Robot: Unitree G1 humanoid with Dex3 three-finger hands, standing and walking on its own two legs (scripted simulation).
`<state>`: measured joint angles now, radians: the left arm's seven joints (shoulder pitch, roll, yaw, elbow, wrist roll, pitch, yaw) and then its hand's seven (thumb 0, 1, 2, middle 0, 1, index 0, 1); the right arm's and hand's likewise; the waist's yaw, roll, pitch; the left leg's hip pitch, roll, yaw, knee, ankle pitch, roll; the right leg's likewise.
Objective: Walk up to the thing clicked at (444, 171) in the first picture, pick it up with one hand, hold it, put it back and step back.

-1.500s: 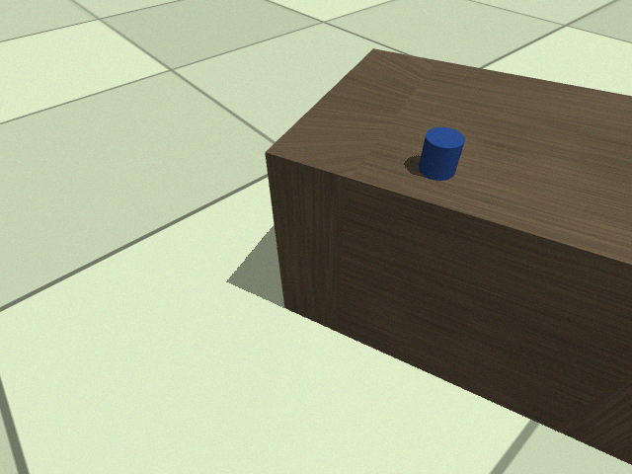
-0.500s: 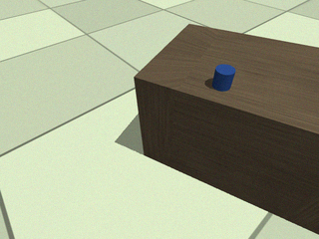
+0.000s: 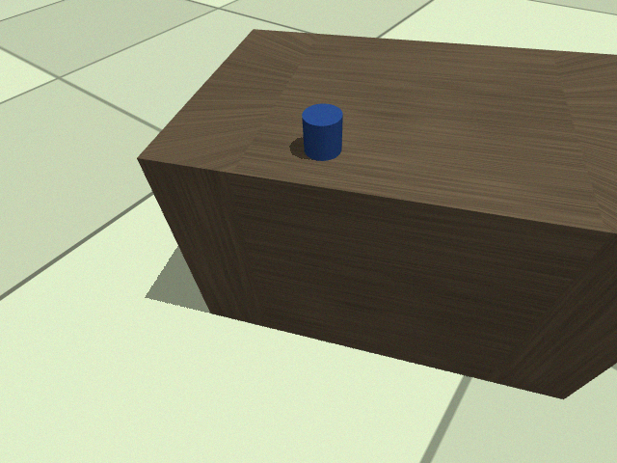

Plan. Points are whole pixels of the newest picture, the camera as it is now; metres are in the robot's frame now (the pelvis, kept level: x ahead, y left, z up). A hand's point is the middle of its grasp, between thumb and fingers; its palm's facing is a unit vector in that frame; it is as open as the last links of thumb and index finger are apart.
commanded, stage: walk up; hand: left
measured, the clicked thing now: (322, 132) +0.76 +0.01 +0.00
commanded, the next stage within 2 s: none
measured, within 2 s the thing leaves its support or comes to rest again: neither
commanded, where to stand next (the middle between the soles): +0.29 -0.09 m, yaw -15 degrees
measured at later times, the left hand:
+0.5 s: hand (214, 365) +0.30 +0.18 -0.11, palm faces -0.25 -0.91 -0.35, open 7.4 cm
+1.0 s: hand (253, 331) +0.37 +0.13 -0.14, palm faces -0.26 -0.88 -0.41, open 7.4 cm
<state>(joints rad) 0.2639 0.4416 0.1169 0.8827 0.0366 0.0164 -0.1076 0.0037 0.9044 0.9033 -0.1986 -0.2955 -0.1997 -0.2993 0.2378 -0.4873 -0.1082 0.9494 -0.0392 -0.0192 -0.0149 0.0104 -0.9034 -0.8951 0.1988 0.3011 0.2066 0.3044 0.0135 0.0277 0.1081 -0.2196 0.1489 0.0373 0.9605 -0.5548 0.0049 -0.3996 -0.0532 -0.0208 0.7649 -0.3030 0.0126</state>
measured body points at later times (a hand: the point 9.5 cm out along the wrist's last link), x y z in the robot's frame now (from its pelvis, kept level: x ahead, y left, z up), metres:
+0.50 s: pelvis +0.15 -0.06 +0.02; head +0.17 -0.06 +0.47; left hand +0.31 +0.23 -0.09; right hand +0.08 -0.39 -0.07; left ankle +0.13 +0.09 -0.71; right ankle +0.22 -0.23 -0.68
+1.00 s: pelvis +0.21 -0.10 +0.00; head +0.25 -0.11 +0.44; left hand +0.39 +0.18 -0.12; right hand +0.20 -0.43 -0.12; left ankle +0.27 +0.02 -0.71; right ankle +0.24 -0.24 -0.70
